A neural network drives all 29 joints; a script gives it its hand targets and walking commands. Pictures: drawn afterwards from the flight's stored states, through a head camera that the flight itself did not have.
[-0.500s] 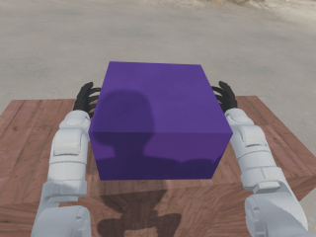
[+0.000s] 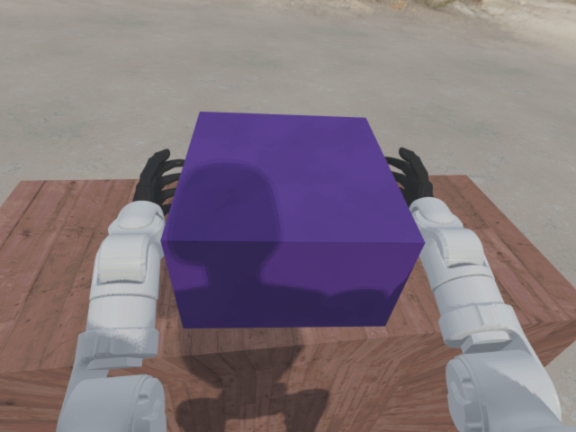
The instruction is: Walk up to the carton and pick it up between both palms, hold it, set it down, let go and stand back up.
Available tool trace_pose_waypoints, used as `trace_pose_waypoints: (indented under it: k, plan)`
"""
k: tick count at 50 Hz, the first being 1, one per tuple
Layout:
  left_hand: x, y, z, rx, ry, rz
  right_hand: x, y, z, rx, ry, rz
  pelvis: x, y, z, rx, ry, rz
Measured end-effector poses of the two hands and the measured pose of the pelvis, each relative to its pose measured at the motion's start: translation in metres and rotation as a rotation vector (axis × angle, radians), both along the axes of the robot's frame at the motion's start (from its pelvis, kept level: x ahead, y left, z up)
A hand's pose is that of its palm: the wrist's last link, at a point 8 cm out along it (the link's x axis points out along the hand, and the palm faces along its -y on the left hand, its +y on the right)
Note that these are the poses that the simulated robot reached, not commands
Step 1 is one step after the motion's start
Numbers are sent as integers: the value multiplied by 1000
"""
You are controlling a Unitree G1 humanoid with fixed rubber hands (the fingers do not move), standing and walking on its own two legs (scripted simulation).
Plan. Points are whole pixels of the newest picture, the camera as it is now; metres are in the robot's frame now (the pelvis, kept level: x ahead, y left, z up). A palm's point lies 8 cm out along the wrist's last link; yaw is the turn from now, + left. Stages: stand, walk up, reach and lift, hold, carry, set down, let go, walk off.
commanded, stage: hold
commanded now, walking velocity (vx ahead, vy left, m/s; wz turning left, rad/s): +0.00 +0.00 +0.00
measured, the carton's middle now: (285, 210) +0.39 +0.01 +0.15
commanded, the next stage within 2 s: none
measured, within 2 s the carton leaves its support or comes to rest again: neither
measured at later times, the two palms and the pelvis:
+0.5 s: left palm (152, 205) +0.36 +0.19 +0.18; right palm (417, 204) +0.37 -0.17 +0.19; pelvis +0.00 +0.00 +0.00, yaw +0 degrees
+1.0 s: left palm (151, 206) +0.36 +0.19 +0.18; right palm (416, 204) +0.37 -0.17 +0.19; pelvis +0.00 +0.00 +0.00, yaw +0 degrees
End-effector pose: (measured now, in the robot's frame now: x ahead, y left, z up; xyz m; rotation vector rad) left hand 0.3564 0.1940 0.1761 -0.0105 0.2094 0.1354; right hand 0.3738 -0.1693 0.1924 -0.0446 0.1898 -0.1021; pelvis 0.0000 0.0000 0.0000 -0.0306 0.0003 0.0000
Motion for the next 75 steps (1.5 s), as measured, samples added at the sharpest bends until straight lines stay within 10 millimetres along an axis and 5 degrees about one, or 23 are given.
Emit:
trace_pose_waypoints:
  k: [75]
  plan:
    - [1,-1,0,6,6,-2,0,-1,-2,5,4,-2,0,0,0,0,0,0]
